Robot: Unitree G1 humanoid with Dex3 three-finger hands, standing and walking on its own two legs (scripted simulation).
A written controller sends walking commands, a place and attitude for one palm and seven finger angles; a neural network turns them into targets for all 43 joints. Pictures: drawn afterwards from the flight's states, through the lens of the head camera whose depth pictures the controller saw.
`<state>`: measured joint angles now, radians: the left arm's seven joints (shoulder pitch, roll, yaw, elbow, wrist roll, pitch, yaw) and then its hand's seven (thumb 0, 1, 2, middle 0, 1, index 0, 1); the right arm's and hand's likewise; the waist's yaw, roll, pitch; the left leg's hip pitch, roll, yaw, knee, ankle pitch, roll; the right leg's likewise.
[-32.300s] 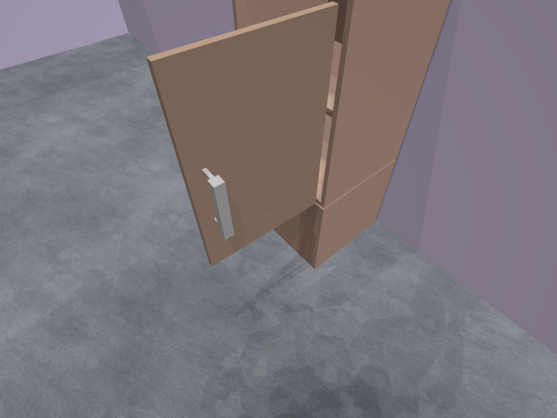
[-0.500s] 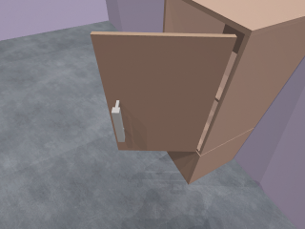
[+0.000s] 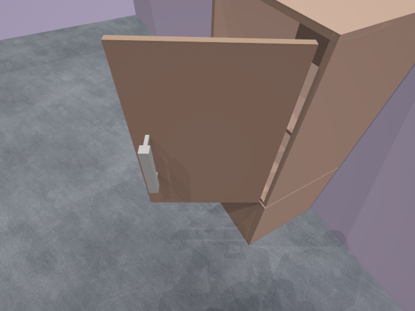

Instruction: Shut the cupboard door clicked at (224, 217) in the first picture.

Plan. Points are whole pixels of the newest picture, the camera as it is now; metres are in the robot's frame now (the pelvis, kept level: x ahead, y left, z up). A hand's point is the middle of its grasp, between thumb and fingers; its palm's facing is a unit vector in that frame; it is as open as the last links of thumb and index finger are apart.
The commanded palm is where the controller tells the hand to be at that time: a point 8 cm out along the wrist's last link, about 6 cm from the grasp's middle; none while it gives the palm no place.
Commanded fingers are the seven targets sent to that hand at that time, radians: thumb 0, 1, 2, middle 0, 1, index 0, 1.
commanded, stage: come to a stop and stand still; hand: left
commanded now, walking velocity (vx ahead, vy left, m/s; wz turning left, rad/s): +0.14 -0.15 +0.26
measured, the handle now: (150, 164) +0.48 +0.19 -0.08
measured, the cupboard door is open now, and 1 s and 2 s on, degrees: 61 61 61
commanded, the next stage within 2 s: look again from close up in 1.58 s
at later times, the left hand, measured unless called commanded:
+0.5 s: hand out of the picture +0.04 +0.16 -0.17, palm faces +0.05 -0.97 -0.23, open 7.4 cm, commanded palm none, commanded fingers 0.00 0.90 0.90 -0.20 -0.30 -0.20 -0.30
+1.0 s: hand out of the picture +0.06 +0.21 -0.16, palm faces +0.01 -0.97 -0.26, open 7.4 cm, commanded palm none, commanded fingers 0.00 0.90 0.90 -0.20 -0.30 -0.20 -0.30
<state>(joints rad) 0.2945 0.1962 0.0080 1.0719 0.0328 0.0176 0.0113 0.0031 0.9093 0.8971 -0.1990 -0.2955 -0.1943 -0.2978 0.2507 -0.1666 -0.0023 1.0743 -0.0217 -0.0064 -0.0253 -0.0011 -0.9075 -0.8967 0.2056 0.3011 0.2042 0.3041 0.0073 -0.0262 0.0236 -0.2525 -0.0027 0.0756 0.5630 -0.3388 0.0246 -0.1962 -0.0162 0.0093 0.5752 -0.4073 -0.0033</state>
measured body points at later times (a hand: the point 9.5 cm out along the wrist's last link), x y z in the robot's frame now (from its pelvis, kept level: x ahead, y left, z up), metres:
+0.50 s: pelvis +0.03 -0.03 +0.00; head +0.06 -0.03 +0.45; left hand +0.04 +0.21 -0.15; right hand +0.12 -0.24 -0.15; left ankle +0.03 +0.09 -0.73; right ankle -0.01 -0.13 -0.73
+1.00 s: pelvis -0.02 +0.00 +0.01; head -0.02 +0.01 +0.45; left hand +0.06 +0.26 -0.14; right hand +0.05 -0.27 -0.12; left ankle +0.03 +0.09 -0.73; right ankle -0.01 -0.13 -0.73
